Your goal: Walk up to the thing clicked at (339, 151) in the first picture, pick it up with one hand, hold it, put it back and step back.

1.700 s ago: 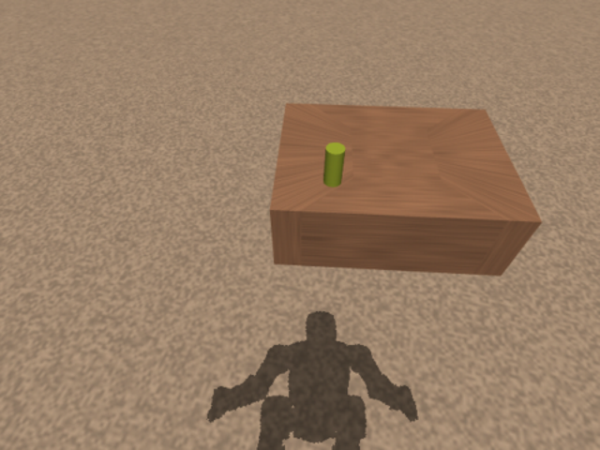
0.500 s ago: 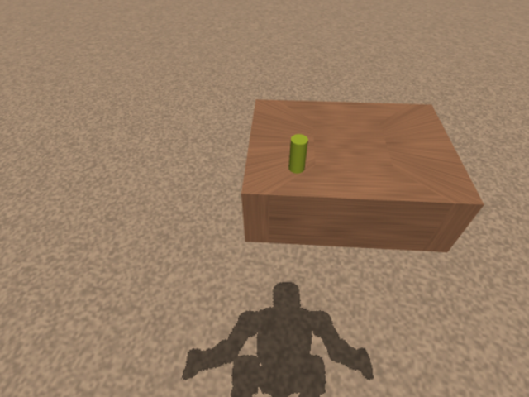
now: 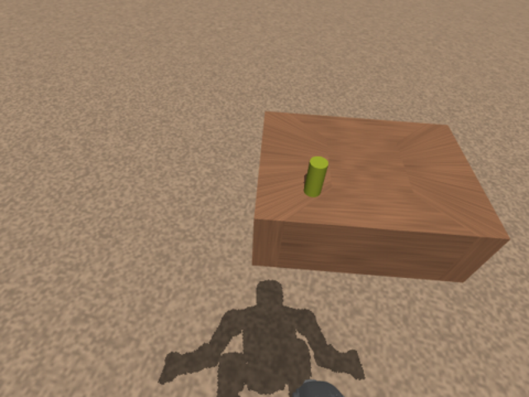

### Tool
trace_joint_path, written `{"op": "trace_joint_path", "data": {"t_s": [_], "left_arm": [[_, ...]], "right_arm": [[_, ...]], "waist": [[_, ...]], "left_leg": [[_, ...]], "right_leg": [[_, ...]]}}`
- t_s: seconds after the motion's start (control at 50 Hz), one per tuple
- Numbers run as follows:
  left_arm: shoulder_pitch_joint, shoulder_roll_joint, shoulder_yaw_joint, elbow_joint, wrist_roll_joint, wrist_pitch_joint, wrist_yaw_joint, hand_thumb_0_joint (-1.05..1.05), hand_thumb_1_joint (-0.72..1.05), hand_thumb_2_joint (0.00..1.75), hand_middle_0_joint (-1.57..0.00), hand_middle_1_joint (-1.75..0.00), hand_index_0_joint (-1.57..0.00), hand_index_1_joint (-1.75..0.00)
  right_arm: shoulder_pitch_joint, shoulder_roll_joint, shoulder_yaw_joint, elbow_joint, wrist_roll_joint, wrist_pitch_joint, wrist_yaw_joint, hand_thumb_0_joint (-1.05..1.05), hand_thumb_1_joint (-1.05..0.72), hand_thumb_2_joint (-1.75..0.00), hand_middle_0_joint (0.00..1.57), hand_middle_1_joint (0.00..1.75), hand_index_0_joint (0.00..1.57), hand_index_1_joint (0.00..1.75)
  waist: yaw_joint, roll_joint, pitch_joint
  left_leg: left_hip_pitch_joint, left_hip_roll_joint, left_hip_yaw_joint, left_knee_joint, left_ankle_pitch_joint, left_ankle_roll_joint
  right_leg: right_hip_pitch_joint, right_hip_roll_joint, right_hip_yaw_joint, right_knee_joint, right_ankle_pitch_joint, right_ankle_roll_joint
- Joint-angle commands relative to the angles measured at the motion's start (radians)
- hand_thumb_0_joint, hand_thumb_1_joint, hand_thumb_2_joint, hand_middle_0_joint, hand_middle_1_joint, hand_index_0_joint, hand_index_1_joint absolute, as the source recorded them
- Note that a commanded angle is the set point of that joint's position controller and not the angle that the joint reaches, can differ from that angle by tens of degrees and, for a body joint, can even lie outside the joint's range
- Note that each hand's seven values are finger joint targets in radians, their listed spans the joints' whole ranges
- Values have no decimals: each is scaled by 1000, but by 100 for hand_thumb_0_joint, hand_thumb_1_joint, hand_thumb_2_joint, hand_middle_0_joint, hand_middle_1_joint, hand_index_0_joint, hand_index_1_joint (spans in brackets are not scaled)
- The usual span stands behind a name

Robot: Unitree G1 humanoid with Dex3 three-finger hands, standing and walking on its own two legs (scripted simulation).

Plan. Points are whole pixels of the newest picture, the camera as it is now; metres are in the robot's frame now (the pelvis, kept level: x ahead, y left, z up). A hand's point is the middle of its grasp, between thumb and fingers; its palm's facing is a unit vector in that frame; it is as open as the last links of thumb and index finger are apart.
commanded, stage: walk up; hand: right
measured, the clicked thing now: (315, 177) +0.93 -0.23 -0.37
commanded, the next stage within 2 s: none
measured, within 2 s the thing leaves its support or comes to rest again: neither
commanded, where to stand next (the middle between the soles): +0.45 -0.01 m, yaw -1 degrees
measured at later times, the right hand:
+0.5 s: hand (413, 327) +0.27 -0.30 -0.15, palm faces -0.04 +0.94 -0.33, open 7.4 cm
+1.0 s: hand (379, 268) +0.40 -0.26 -0.14, palm faces +0.00 +0.92 -0.39, open 7.4 cm
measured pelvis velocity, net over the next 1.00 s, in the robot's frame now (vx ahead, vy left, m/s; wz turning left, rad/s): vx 0.36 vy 0.01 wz -0.04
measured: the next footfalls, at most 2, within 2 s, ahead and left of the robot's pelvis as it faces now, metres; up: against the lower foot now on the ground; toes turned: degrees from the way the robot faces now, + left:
right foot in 0.20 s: +0.26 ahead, -0.14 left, +0.00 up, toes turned -5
left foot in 0.64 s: +0.41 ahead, +0.12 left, +0.00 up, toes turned +4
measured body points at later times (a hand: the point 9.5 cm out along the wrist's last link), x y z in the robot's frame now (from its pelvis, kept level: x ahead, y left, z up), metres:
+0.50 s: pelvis +0.21 -0.03 +0.00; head +0.22 -0.05 +0.45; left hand +0.28 +0.29 -0.10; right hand +0.28 -0.35 -0.12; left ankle +0.27 +0.13 -0.69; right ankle +0.22 -0.13 -0.74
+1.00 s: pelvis +0.36 +0.01 -0.01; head +0.39 +0.02 +0.44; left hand +0.44 +0.33 -0.12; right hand +0.40 -0.31 -0.11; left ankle +0.37 +0.12 -0.74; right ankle +0.46 -0.15 -0.71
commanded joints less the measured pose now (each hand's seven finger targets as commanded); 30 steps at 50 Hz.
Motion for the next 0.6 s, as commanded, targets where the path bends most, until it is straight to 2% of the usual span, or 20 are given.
{"op": "trace_joint_path", "data": {"t_s": [0.0, 0.04, 0.12, 0.14, 0.16, 0.18, 0.2, 0.22, 0.24, 0.26, 0.28, 0.3, 0.32, 0.34, 0.38, 0.44, 0.5, 0.52, 0.54, 0.58], "left_arm": [[-59, 168, 44, -107, 10, -28, -7, 0, 90, 90, -20, -30, -20, -30], [-112, 149, 44, -136, 14, -31, -17, 0, 90, 90, -20, -30, -20, -30], [-115, 127, 47, -147, 12, -40, -15, 0, 90, 90, -20, -30, -20, -30], [-84, 129, 53, -140, 11, -42, -10, 0, 90, 90, -20, -30, -20, -30], [-42, 136, 57, -132, 12, -46, -4, 0, 90, 90, -20, -30, -20, -30], [62, 166, 75, -109, 14, -52, 6, 0, 90, 90, -20, -30, -20, -30], [164, 218, 98, -95, 19, -59, 17, 0, 90, 90, -20, -30, -20, -30], [198, 284, 112, -116, 17, -66, 28, 0, 90, 90, -20, -30, -20, -30], [156, 296, 111, -126, -2, -62, 29, 0, 90, 90, -20, -30, -20, -30], [117, 280, 107, -145, -13, -58, 34, 0, 90, 90, -20, -30, -20, -30], [97, 253, 97, -151, -18, -56, 37, 0, 90, 90, -20, -30, -20, -30], [65, 228, 89, -164, -15, -60, 41, 0, 90, 90, -20, -30, -20, -30], [36, 208, 79, -171, -17, -63, 41, 0, 90, 90, -20, -30, -20, -30], [16, 197, 79, -176, -13, -65, 39, 0, 90, 90, -20, -30, -20, -30], [9, 189, 72, -194, -5, -73, 37, 0, 90, 90, -20, -30, -20, -30], [20, 203, 74, -214, 7, -77, 32, 0, 90, 90, -20, -30, -20, -30], [21, 220, 78, -228, 12, -74, 22, 0, 90, 90, -20, -30, -20, -30], [25, 222, 77, -233, 11, -72, 20, 0, 90, 90, -20, -30, -20, -30], [29, 228, 76, -234, 12, -69, 17, 0, 90, 90, -20, -30, -20, -30], [14, 234, 73, -235, 6, -62, 14, 0, 90, 90, -20, -30, -20, -30]], "right_arm": [[-10, -289, -77, -106, 5, -34, -20, 0, -90, -90, 20, 30, 20, 30], [14, -292, -77, -117, 9, -34, -18, 0, -90, -90, 20, 30, 20, 30], [27, -285, -75, -142, 15, -25, -24, 0, -90, -90, 20, 30, 20, 30], [34, -280, -73, -150, 16, -22, -28, 0, -90, -90, 20, 30, 20, 30], [30, -276, -69, -160, 18, -18, -31, 0, -90, -90, 20, 30, 20, 30], [34, -248, -58, -169, 18, -17, -31, 0, -90, -90, 20, 30, 20, 30], [89, -201, -40, -176, 23, -18, -32, 0, -90, -90, 20, 30, 20, 30], [151, -150, -18, -191, 24, -16, -29, 0, -90, -90, 20, 30, 20, 30], [124, -260, -42, -165, 23, -4, -41, 0, -90, -90, 20, 30, 20, 30], [88, -287, -47, -154, 20, -3, -48, 0, -90, -90, 20, 30, 20, 30], [50, -277, -46, -148, 26, -6, -45, 0, -90, -90, 20, 30, 20, 30], [62, -259, -42, -144, 34, -6, -39, 0, -90, -90, 20, 30, 20, 30], [92, -238, -38, -131, 34, -1, -32, 0, -90, -90, 20, 30, 20, 30], [113, -225, -36, -126, 28, 3, -25, 0, -90, -90, 20, 30, 20, 30], [118, -210, -39, -125, 18, 10, -13, 0, -90, -90, 20, 30, 20, 30], [47, -202, -45, -151, 9, 14, 2, 0, -90, -90, 20, 30, 20, 30], [-11, -200, -54, -169, 1, 2, 9, 0, -90, -90, 20, 30, 20, 30], [-30, -202, -56, -173, 1, -4, 10, 0, -90, -90, 20, 30, 20, 30], [-41, -204, -59, -175, 1, -10, 11, 0, -90, -90, 20, 30, 20, 30], [-2, -207, -66, -160, 0, -23, 5, 0, -90, -90, 20, 30, 20, 30]], "waist": [[-10, 184, 102], [-21, 179, 98], [-13, 159, 34], [7, 137, 7], [34, 92, -23], [89, 16, -108], [124, -130, -194], [108, -273, -236], [116, -171, -196], [112, -128, -135], [102, -56, -67], [79, -45, -44], [49, -50, -25], [31, -63, -7], [22, -52, -1], [39, -79, 16], [56, -91, 23], [61, -90, 15], [60, -85, 0], [24, -41, -34]], "left_leg": [[-57, 267, -205, -269, -31, 184], [-48, 258, -171, -240, 23, 176], [-30, 248, -132, -112, 276, 145], [-45, 254, -138, -61, 306, 132], [-60, 227, -105, 43, 391, 119], [-89, 176, -66, 240, 440, 92], [-208, 98, -16, 496, 296, 57], [-439, -30, -18, 693, -229, 15], [-499, -1, -83, 772, -293, 17], [-511, 28, -123, 825, -269, 12], [-500, 50, -175, 834, -214, 12], [-487, 63, -174, 809, -167, 12], [-438, 79, -167, 754, -130, 10], [-402, 80, -150, 712, -99, 4], [-375, 82, -120, 620, -53, -17], [-396, 104, -73, 437, -16, -48], [-326, 113, -48, 276, 57, -51], [-309, 103, -37, 231, 69, -46], [-269, 95, -30, 206, 75, -40], [-135, 74, -2, 113, 116, -25]], "right_leg": [[-85, -58, -14, -158, 67, 23], [-46, -57, -42, -251, 105, 7], [88, -9, -105, -347, 146, -24], [163, 2, -103, -353, 141, -32], [253, 30, -129, -406, 139, -39], [413, 42, -120, -427, 124, -58], [579, -46, 21, -493, 35, -90], [723, -321, 457, -560, 26, -182], [657, -390, 614, -626, -50, -270], [567, -392, 592, -654, -39, -301], [468, -348, 463, -660, 51, -278], [424, -302, 345, -646, 139, -253], [345, -251, 243, -644, 165, -218], [288, -221, 184, -653, 184, -214], [248, -187, 91, -643, 235, -212], [228, -174, 47, -675, 116, -214], [181, -179, 43, -674, -17, -202], [193, -178, 43, -655, -8, -196], [184, -191, 50, -642, -8, -193], [146, -196, 44, -555, 8, -176]]}}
